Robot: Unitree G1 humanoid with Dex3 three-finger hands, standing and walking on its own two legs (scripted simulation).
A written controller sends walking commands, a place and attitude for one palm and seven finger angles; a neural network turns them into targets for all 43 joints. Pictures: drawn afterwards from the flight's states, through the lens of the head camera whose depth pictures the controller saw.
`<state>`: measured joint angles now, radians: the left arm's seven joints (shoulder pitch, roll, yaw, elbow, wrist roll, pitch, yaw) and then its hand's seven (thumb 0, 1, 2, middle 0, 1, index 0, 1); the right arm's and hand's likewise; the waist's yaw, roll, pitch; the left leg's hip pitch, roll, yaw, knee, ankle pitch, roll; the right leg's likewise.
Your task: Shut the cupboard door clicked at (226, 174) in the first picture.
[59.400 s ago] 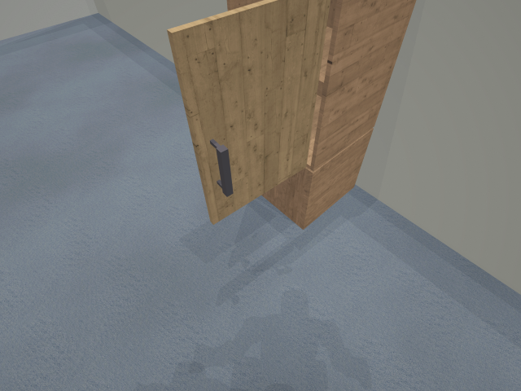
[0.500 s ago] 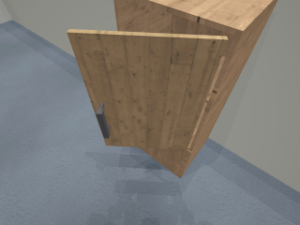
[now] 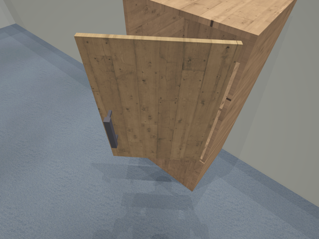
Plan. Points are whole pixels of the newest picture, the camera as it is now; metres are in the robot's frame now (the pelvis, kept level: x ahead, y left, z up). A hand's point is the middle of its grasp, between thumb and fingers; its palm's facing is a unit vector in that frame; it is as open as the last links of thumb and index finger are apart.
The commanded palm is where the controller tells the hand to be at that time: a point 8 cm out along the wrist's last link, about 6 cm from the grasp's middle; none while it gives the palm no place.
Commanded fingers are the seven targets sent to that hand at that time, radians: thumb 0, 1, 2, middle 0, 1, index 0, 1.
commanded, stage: come to a stop and stand still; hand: left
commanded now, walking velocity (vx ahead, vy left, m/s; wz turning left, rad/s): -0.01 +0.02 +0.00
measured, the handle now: (112, 129) +0.49 +0.21 -0.11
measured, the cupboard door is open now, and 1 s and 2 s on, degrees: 35 35 35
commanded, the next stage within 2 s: look again from close up in 0.86 s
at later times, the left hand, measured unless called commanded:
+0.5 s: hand out of the picture -0.02 +0.21 -0.18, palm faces +0.00 -0.98 -0.22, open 7.4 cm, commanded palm none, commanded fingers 0.00 0.90 0.90 -0.20 -0.30 -0.20 -0.30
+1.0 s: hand out of the picture -0.02 +0.19 -0.18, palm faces +0.01 -0.99 -0.16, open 7.4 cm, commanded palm none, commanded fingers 0.00 0.90 0.90 -0.20 -0.30 -0.20 -0.30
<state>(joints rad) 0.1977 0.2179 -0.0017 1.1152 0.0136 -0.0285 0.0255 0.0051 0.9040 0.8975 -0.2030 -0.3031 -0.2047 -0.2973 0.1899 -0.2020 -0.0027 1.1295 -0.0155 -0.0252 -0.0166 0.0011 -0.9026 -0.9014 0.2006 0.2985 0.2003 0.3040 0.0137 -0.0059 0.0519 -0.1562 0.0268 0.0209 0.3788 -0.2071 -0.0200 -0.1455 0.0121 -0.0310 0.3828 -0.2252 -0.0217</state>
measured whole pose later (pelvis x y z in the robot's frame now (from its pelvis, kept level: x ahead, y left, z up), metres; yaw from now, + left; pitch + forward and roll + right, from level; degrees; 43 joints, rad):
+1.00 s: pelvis -0.03 +0.03 +0.00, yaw +0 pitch -2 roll +0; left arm 0.28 0.16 -0.02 1.10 0.01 -0.01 0.03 0.00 0.91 0.90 -0.20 -0.30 -0.20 -0.30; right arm 0.25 -0.16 0.00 1.11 -0.01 -0.02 -0.02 0.01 -0.92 -0.90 0.20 0.30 0.20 0.30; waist 0.01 -0.02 0.03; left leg -0.21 -0.01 0.04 0.44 -0.20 0.02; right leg -0.20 -0.03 -0.01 0.44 -0.22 0.02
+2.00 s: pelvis +0.03 +0.01 -0.02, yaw +1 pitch +0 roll -1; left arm 0.42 0.12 0.03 1.12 0.02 -0.03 0.02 0.00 0.91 0.90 -0.20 -0.30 -0.20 -0.30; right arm 0.35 -0.11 -0.01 1.12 -0.02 -0.02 -0.02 0.00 -0.90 -0.90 0.20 0.30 0.20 0.30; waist 0.02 -0.02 0.00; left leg -0.24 0.03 0.04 0.62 -0.38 0.01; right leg -0.19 0.00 -0.05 0.56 -0.37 -0.01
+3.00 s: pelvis -0.01 +0.01 +0.00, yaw +0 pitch -1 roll +0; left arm 0.36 0.14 0.00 1.14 0.02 0.01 0.02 0.01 0.91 0.90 -0.20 -0.30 -0.20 -0.30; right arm 0.32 -0.10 0.00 1.12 -0.02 0.00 -0.02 0.01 -0.92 -0.90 0.20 0.30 0.20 0.30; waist 0.03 -0.03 0.03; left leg -0.20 -0.01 0.05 0.41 -0.20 0.03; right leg -0.23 -0.02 -0.09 0.39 -0.15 -0.02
